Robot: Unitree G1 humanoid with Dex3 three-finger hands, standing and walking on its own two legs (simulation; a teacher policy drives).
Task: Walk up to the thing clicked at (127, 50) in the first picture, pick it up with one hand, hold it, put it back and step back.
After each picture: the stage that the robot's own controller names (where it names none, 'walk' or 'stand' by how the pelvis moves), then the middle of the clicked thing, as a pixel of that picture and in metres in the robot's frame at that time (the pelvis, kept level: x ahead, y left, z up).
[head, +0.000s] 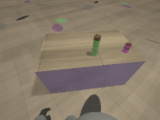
stand; (126, 47) +0.90 -0.40 -0.12
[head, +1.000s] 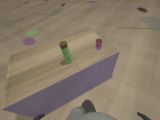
walk; (98, 44) +0.85 +0.01 -0.10
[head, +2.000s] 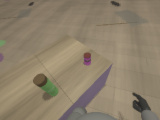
walk; (87, 59) +0.55 +0.14 -0.10
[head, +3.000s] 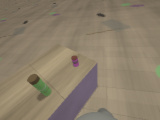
walk; (75, 61) +0.64 +0.16 -0.12
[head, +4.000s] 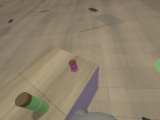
stand; (73, 66) +0.48 +0.23 -0.09
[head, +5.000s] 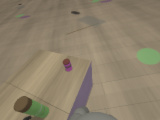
stand; (67, 65) +0.49 +0.28 -0.08
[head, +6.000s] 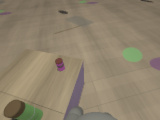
stand; (60, 64) +0.48 +0.31 -0.08
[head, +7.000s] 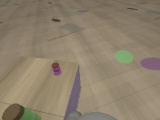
stand; (56, 69) +0.46 +0.34 -0.08
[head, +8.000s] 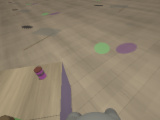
stand; (40, 73) +0.40 +0.47 -0.07
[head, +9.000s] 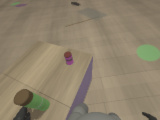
stand; (68, 58) +0.52 +0.24 -0.07
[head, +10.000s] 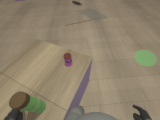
stand; (68, 59) +0.51 +0.23 -0.08
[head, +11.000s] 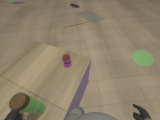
stand; (67, 61) +0.51 +0.24 -0.08
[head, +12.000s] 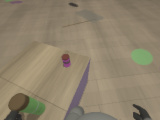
stand; (66, 60) +0.50 +0.25 -0.08
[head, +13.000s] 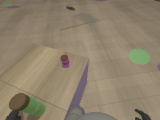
stand; (65, 61) +0.51 +0.26 -0.08
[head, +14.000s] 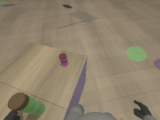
stand; (63, 60) +0.50 +0.29 -0.07
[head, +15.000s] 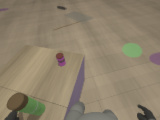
stand; (61, 59) +0.50 +0.32 -0.06
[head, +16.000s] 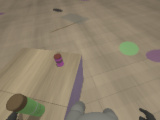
stand; (59, 60) +0.49 +0.35 -0.06
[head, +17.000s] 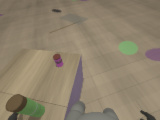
stand; (58, 60) +0.49 +0.36 -0.06
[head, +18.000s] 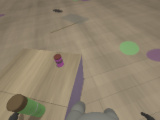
stand; (59, 60) +0.49 +0.35 -0.06
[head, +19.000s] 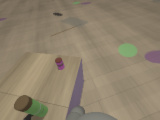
stand; (60, 63) +0.50 +0.35 -0.10
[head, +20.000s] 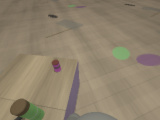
stand; (56, 66) +0.48 +0.36 -0.11
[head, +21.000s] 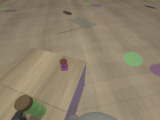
stand; (64, 64) +0.50 +0.29 -0.11
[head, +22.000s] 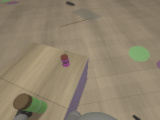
rise first; (65, 60) +0.50 +0.29 -0.11
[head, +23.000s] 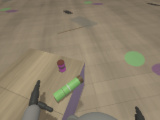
rise first; (61, 66) +0.48 +0.31 -0.11
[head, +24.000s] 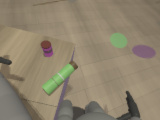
go down; (47, 49) +0.51 +0.30 -0.05
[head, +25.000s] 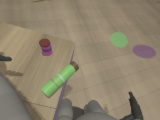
go down; (46, 47) +0.50 +0.30 -0.03
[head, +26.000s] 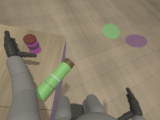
close in; (33, 44) +0.51 +0.32 +0.00
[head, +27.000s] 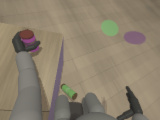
close; (30, 41) +0.52 +0.31 +0.01
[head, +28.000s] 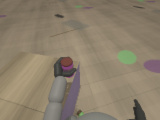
lift; (68, 67) +0.34 +0.15 +0.12
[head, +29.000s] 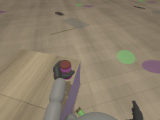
hold; (66, 70) +0.34 +0.17 +0.08
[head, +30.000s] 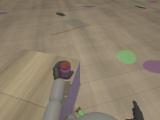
hold; (66, 70) +0.34 +0.17 +0.07
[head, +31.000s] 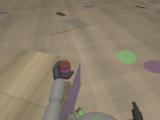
hold; (66, 70) +0.34 +0.17 +0.08
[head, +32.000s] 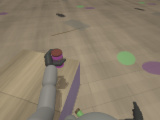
crouch; (58, 58) +0.39 +0.23 +0.12
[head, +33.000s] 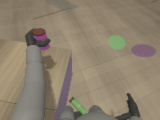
lower; (42, 39) +0.51 +0.28 +0.12
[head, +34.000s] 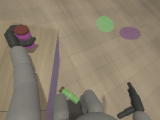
lower; (25, 37) +0.54 +0.30 +0.02
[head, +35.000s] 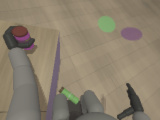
lower; (24, 39) +0.53 +0.31 +0.02
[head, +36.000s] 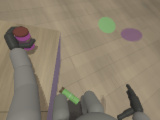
lower; (25, 39) +0.52 +0.32 +0.02
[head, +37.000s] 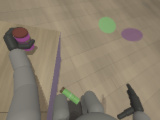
lower; (24, 40) +0.52 +0.32 +0.02
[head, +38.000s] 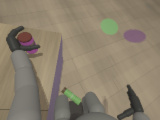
open; (28, 43) +0.51 +0.31 +0.01
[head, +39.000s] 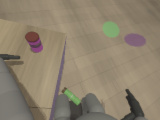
sink last; (35, 42) +0.50 +0.31 +0.00
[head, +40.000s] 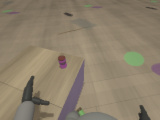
stand; (62, 62) +0.51 +0.30 -0.06
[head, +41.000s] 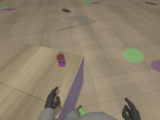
stand; (61, 60) +0.51 +0.30 -0.05
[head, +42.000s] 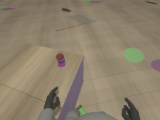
stand; (61, 60) +0.51 +0.30 -0.05
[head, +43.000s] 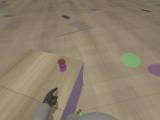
stand; (62, 65) +0.51 +0.29 -0.09
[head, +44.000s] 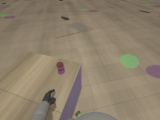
stand; (60, 68) +0.50 +0.31 -0.12
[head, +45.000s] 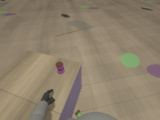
stand; (60, 68) +0.49 +0.31 -0.12
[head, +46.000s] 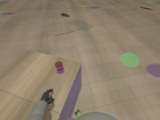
stand; (59, 67) +0.48 +0.31 -0.12
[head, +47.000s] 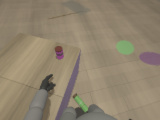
walk; (59, 52) +0.56 +0.29 -0.10
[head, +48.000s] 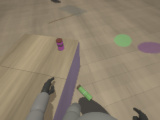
walk; (60, 44) +0.71 +0.33 -0.09
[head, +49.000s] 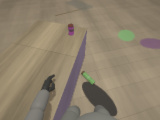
walk; (71, 29) +0.93 +0.28 -0.09
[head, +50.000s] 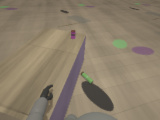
stand; (73, 34) +1.11 +0.28 -0.10
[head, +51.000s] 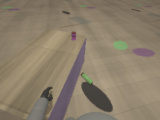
stand; (73, 35) +1.12 +0.27 -0.12
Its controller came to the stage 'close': yes
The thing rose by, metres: 0.22
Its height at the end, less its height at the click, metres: +0.00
